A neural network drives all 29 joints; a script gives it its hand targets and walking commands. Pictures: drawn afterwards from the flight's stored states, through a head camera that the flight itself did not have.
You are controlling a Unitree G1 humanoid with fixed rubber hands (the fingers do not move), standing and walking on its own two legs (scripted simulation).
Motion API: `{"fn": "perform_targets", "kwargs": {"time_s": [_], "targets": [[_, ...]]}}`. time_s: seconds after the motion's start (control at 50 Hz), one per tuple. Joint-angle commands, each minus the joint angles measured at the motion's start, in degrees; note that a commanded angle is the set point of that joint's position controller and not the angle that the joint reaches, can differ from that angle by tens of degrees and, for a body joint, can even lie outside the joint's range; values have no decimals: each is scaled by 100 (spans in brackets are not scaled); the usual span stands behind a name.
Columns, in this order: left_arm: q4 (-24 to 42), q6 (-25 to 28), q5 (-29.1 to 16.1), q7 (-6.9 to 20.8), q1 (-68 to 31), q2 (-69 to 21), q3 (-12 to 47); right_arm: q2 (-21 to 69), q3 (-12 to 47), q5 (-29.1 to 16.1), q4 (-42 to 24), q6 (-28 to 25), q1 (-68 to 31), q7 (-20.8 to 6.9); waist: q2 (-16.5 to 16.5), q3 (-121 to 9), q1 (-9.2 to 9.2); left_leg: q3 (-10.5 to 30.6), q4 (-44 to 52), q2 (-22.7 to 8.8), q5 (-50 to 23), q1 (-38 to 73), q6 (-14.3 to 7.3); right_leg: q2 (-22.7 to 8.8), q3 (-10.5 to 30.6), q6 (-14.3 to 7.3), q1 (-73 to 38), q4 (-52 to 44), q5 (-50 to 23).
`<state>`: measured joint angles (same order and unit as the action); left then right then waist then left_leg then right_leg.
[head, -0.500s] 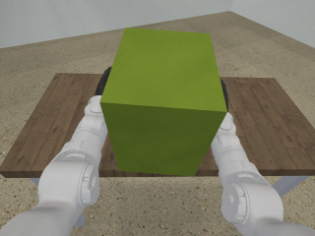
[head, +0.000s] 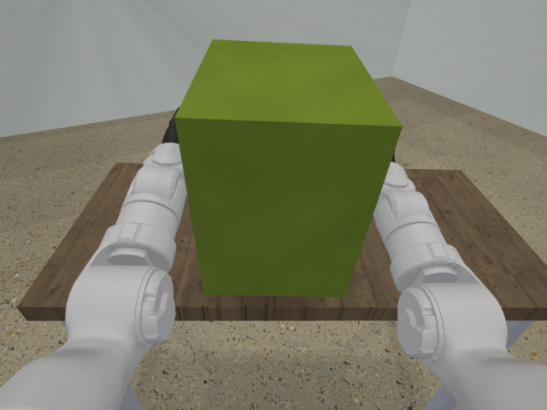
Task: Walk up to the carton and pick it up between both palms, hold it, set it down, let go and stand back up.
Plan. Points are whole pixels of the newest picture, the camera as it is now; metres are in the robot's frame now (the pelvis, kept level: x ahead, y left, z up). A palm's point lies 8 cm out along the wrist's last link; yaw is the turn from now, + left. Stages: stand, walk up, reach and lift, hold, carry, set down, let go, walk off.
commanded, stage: reach and lift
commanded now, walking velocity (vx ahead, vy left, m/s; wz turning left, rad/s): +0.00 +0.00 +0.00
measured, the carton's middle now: (278, 168) +0.41 -0.01 +0.21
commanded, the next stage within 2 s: hold in 1.60 s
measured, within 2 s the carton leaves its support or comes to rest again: neither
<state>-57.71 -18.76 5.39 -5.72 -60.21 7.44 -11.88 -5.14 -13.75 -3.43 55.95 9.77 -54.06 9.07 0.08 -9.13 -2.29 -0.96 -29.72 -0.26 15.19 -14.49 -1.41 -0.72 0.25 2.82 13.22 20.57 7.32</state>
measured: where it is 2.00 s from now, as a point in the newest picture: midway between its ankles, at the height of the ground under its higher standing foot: outside the picture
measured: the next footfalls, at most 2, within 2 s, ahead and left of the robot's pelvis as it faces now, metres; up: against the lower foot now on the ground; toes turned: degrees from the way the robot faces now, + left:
none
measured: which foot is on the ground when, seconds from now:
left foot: down 0.00-1.00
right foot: down 0.00-1.00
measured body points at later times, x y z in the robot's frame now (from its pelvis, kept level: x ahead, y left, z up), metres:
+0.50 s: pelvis -0.01 -0.01 +0.00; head -0.09 +0.01 +0.44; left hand +0.40 +0.14 +0.26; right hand +0.39 -0.16 +0.25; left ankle +0.01 +0.09 -0.74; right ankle +0.04 -0.16 -0.74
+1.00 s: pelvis -0.02 -0.01 +0.00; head -0.10 +0.00 +0.44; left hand +0.39 +0.13 +0.28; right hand +0.39 -0.17 +0.28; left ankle +0.01 +0.09 -0.74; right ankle +0.04 -0.16 -0.74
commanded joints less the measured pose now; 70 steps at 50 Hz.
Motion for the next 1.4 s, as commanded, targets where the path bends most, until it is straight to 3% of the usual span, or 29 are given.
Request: {"fn": "perform_targets", "kwargs": {"time_s": [0.0,0.1,0.14,0.18,0.26,0.28,0.34,0.38,0.4,0.42,0.44,0.5,0.56,0.58,0.68,0.76,0.84,0.86,0.9,0.92,0.94,1.02,1.08,1.14,1.16,1.28,1.32,1.36,1.38], "targets": [[1929,29,-160,920,-4481,-4164,803,3203,1496,-447,-1043,-195,-5104,-1127,-330,-1791,287,279,985,-202,-2692,1622,653,480,-316,-410,-1215,-394,-170],[2177,-193,-246,892,-4476,-4261,927,3211,1759,-677,-1512,-133,-5655,-1119,-376,-1962,329,383,938,-203,-2982,1674,684,552,-376,-461,-1331,-372,-348],[2163,-353,-125,844,-4360,-4354,907,2982,1585,-648,-1287,-33,-5506,-1125,-520,-1790,145,464,1053,-262,-2643,1580,722,561,-390,-465,-1281,-375,-237],[2225,-452,-187,853,-4335,-4310,874,3175,1802,-802,-1502,6,-5748,-1122,-340,-1840,354,406,1022,-193,-2660,1531,619,548,-340,-461,-1360,-438,-210],[2332,-688,-161,804,-4283,-4356,906,3091,1936,-1052,-1677,119,-5931,-1132,-401,-1895,424,435,1036,-190,-2527,1493,601,563,-310,-467,-1343,-445,-129],[2426,-748,-217,776,-4351,-4440,1018,3061,1906,-1082,-1545,209,-5828,-1137,-465,-1877,304,499,1099,-230,-2339,1421,645,586,-343,-485,-1296,-413,-118],[2537,-881,-339,721,-4487,-4465,1055,3140,2082,-1226,-1900,309,-6250,-1143,-315,-2133,354,523,1112,-233,-2191,1314,573,592,-297,-491,-1371,-388,-163],[2475,-1045,-363,682,-4473,-4497,1081,2986,2008,-1326,-1659,501,-6098,-1143,-447,-1936,279,585,1192,-288,-2029,1176,594,597,-274,-522,-1295,-378,-99],[2657,-1096,-379,656,-4498,-4532,1121,3054,2112,-1427,-1734,538,-6206,-1156,-459,-2001,361,581,1173,-284,-2092,1197,588,616,-280,-530,-1295,-370,-92],[2728,-1159,-416,658,-4619,-4567,1180,2988,2061,-1465,-1566,656,-6051,-1172,-565,-1951,266,642,1226,-308,-1892,1079,623,611,-257,-535,-1302,-341,-93],[2848,-1188,-444,614,-4702,-4512,1134,3126,2153,-1538,-1698,688,-6242,-1194,-403,-2110,396,670,1231,-304,-1807,1102,550,608,-237,-515,-1293,-348,-60],[2764,-1361,-487,617,-4762,-4450,1067,3080,2147,-1661,-1718,860,-6324,-1177,-315,-2081,343,691,1258,-306,-1632,884,491,626,-183,-511,-1338,-345,-110],[3185,-1434,-558,562,-5002,-4460,1212,3132,2216,-1850,-1699,1032,-6182,-1190,-452,-2268,317,658,1204,-278,-1787,977,534,633,-201,-503,-1271,-330,-201],[2955,-1489,-589,585,-4822,-4431,1149,3063,2167,-1831,-1796,1067,-6262,-1179,-268,-2115,310,710,1263,-310,-1513,825,483,634,-152,-495,-1263,-335,-113],[3281,-1549,-735,558,-5241,-4508,1314,3088,2112,-1981,-1643,1192,-6306,-1236,-526,-2382,280,833,1318,-388,-1369,829,556,656,-151,-485,-1227,-215,-223],[3282,-1677,-746,580,-5109,-4503,1316,3061,2089,-1979,-1657,1333,-6169,-1214,-432,-2293,232,777,1232,-351,-1657,847,579,657,-124,-482,-1258,-249,-358],[3479,-1701,-864,507,-5268,-4594,1335,3228,2281,-2197,-2104,1371,-6534,-1210,-300,-2693,411,821,1147,-342,-1799,906,508,700,-91,-464,-1271,-233,-437],[3279,-1751,-793,545,-5124,-4508,1223,3149,2196,-2130,-1891,1433,-6394,-1179,-193,-2378,324,818,1182,-347,-1617,774,486,684,-80,-461,-1269,-250,-380],[3414,-1769,-778,548,-5282,-4528,1216,3211,2203,-2169,-1873,1433,-6427,-1189,-300,-2442,406,816,1255,-344,-1446,706,477,680,-84,-446,-1336,-212,-291],[3655,-1768,-934,520,-5355,-4653,1413,3231,2265,-2256,-2149,1426,-6534,-1184,-352,-2704,331,815,1142,-349,-1820,888,535,707,-94,-460,-1358,-176,-508],[3696,-1769,-955,515,-5377,-4565,1425,3265,2335,-2309,-2193,1440,-6540,-1166,-357,-2840,388,787,1050,-302,-1993,975,521,690,-39,-452,-1340,-217,-586],[3493,-1840,-859,553,-5352,-4441,1179,3323,2310,-2334,-2087,1543,-6596,-1131,-130,-2663,474,746,1106,-256,-1660,793,430,691,-17,-424,-1327,-241,-454],[3466,-1852,-879,562,-5460,-4491,1203,3275,2299,-2434,-2049,1608,-6623,-1098,-300,-2562,424,762,1096,-247,-1651,738,469,692,3,-427,-1263,-252,-401],[3538,-1909,-835,584,-5327,-4392,1099,3337,2384,-2473,-2037,1679,-6486,-1081,-201,-2717,475,745,1059,-231,-1796,776,420,697,33,-411,-1372,-230,-604],[3804,-1895,-1005,580,-5452,-4468,1311,3382,2446,-2560,-2416,1653,-6632,-1063,-206,-3067,397,756,954,-207,-2066,931,463,707,36,-406,-1455,-190,-803],[3763,-1981,-955,612,-5472,-4469,1274,3290,2329,-2606,-2322,1756,-6616,-1033,-295,-2861,344,799,1025,-235,-1768,762,475,710,73,-408,-1425,-188,-685],[3505,-2008,-916,653,-5427,-4356,1035,3346,2320,-2562,-2174,1841,-6637,-1002,-96,-2595,401,736,1083,-175,-1486,575,374,695,95,-381,-1411,-245,-510],[3535,-2022,-935,674,-5685,-4272,1092,3328,2233,-2573,-2067,1885,-6686,-978,-273,-2709,338,743,1083,-170,-1351,540,407,681,101,-385,-1407,-202,-482],[3703,-2002,-972,666,-5758,-4309,1114,3401,2312,-2632,-2302,1863,-6871,-994,-180,-2816,394,753,1088,-176,-1505,566,379,689,100,-367,-1468,-195,-580]]}}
